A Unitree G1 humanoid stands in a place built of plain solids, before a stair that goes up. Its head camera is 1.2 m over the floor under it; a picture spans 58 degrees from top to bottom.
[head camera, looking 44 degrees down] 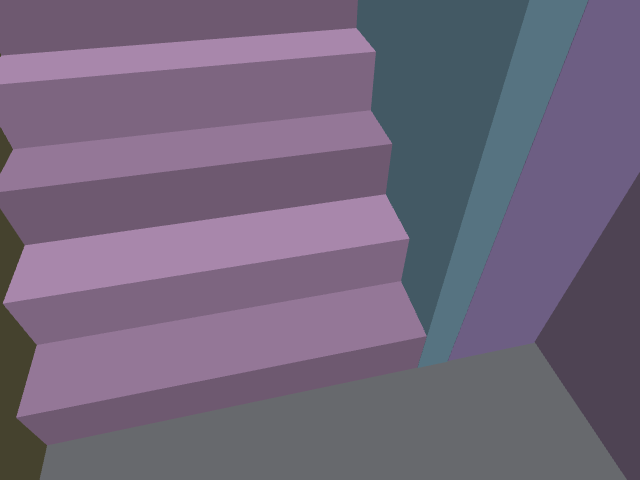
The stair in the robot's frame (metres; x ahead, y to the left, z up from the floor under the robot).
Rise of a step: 0.18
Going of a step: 0.21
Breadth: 1.05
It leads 13 degrees to the left of straight ahead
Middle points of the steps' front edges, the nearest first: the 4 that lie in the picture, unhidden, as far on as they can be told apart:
0.57 0.22 0.17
0.77 0.26 0.36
0.97 0.31 0.54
1.17 0.35 0.72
